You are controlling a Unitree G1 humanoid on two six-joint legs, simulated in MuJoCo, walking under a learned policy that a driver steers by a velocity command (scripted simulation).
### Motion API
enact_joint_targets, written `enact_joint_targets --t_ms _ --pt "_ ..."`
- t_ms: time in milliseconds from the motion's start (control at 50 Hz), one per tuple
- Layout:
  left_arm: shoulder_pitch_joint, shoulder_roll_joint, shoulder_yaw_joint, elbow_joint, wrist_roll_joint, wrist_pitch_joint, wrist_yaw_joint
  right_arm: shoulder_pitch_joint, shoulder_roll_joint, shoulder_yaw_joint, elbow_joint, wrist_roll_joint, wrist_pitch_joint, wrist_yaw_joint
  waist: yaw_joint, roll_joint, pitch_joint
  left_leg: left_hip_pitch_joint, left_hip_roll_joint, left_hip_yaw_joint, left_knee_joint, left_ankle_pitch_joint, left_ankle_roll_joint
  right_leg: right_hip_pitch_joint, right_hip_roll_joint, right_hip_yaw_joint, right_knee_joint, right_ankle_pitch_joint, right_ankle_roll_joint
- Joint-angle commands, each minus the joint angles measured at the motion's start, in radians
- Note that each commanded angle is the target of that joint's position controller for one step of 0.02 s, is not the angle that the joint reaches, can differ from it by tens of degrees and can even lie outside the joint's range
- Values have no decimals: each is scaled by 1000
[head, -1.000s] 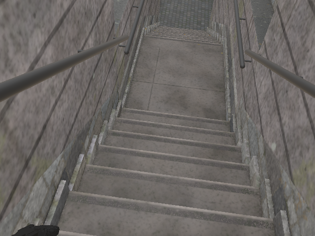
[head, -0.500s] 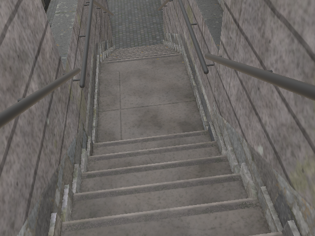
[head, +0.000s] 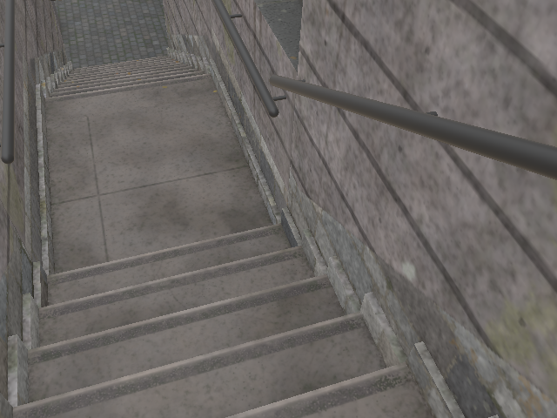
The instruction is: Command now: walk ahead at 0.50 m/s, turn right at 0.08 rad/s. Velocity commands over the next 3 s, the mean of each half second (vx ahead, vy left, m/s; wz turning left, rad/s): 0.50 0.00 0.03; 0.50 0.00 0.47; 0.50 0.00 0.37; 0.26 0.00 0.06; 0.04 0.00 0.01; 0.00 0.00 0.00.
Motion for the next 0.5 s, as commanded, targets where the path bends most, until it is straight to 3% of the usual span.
enact_joint_targets --t_ms 20,40,60,100,120,140,160,180,200,220,240,260,280,300,320,340,360,380,400,420,440,460,480,500 --pt "-84 15 -11 -43 -1 -31 -29 -71 -52 2 -52 0 -16 -12 9 99 50 -235 143 -210 -116 545 -5 265 40 -100 -247 330 -2" --pt "-104 10 -18 -48 -10 -29 -28 -75 -67 0 -45 -5 -14 -8 2 126 80 -250 149 -222 -78 518 0 282 37 -99 -253 323 -6" --pt "-124 13 -22 -59 -1 -32 -33 -76 -61 0 -43 -10 2 -9 -17 124 82 -219 148 -215 -27 544 -1 271 36 -110 -280 303 -14" --pt "-185 6 -36 -92 -18 -40 -31 8 -15 12 -12 -14 19 -17 -80 147 127 -192 131 -197 50 592 -26 305 54 -150 -336 181 0" --pt "-195 5 -47 -104 -36 -46 -23 33 -4 17 4 -27 36 -27 -106 131 146 -135 123 -189 98 656 -36 296 56 -171 -424 141 9" --pt "-197 3 -54 -110 -42 -55 -19 66 -8 16 20 -38 47 -38 -128 118 163 -71 131 -208 146 737 -38 296 46 -165 -501 96 15" --pt "-151 31 -46 -91 -39 -60 -12 74 -32 12 34 -56 59 -51 -115 90 158 -21 135 -214 250 817 -36 326 28 -148 -600 68 6" --pt "-28 61 -33 -51 -38 -62 -2 83 -61 9 44 -68 68 -59 -71 79 111 14 158 -218 400 910 -26 416 11 -144 -665 31 -12" --pt "191 73 -16 24 -23 -72 2 73 -55 15 60 -62 72 -60 11 38 65 -101 146 -186 648 878 -34 645 -16 -161 -739 139 -33" --pt "440 141 16 99 -29 -65 0 15 -118 -14 31 -36 65 -39 136 -54 -42 -352 45 -68 1060 375 -68 988 -153 -26 -639 444 -110" --pt "520 141 13 101 -25 -60 -20 133 -60 -12 10 30 54 -37 88 -89 -293 -715 23 -59 1321 -432 -97 1460 -428 187 -193 914 -243" --pt "490 109 12 50 -37 -56 -33 104 -129 -16 -6 29 42 -35 132 5 -357 -880 98 -118 1229 -360 -74 1505 -441 237 -241 529 -292" --pt "417 180 52 56 -38 -48 -1 -10 -144 -18 -56 7 48 -27 131 -92 -253 -1015 144 -90 1198 -237 -80 1359 -479 352 -407 -125 -422" --pt "377 118 43 53 -31 -44 22 -147 -159 -29 -77 -43 40 -21 116 29 -128 -989 162 -92 1081 -119 -73 1104 -420 355 -529 -384 -393" --pt "323 69 21 48 -28 -57 37 -230 -171 -43 -92 -68 35 -8 75 124 -1 -891 179 -175 814 103 -86 875 -358 284 -537 -316 -312" --pt "276 59 16 51 -29 -67 42 -186 -118 -40 -59 -68 55 6 -7 132 107 -667 194 -155 566 211 -111 544 -299 178 -579 -227 -257" --pt "232 55 16 38 -52 -86 38 -265 -86 -39 -81 -86 74 20 -14 127 141 -465 183 -105 368 292 -134 319 -239 89 -615 -177 -212" --pt "260 90 26 52 -43 -96 34 -219 -12 -23 -56 -95 94 27 -20 27 82 -336 150 -52 395 342 -129 258 -224 60 -588 -40 -212" --pt "296 119 42 70 -28 -105 31 -120 4 -24 -12 -88 108 26 -47 -58 24 -359 148 -38 494 478 -116 312 -239 57 -524 14 -215" --pt "329 69 34 80 -38 -111 27 -136 -26 -39 -25 -53 111 30 -42 -49 44 -434 164 -88 405 623 -106 346 -191 11 -481 -5 -183" --pt "348 20 24 112 -49 -119 33 -221 -58 -52 -52 -50 103 35 -22 -61 54 -513 182 -158 321 742 -87 410 -174 13 -424 -134 -146" --pt "317 -3 16 110 -60 -121 36 -290 -63 -51 -84 -54 99 46 -26 -28 66 -462 173 -143 175 907 -83 335 -131 -38 -402 -329 -104" --pt "312 -5 12 96 -53 -120 45 -357 -65 -44 -102 -68 90 52 -7 1 64 -365 145 -111 98 1041 -77 266 -108 -64 -413 -469 -84" --pt "311 4 8 91 -52 -114 47 -366 -44 -40 -101 -68 91 57 5 -41 62 -301 136 -91 77 1098 -72 240 -117 -79 -400 -505 -71"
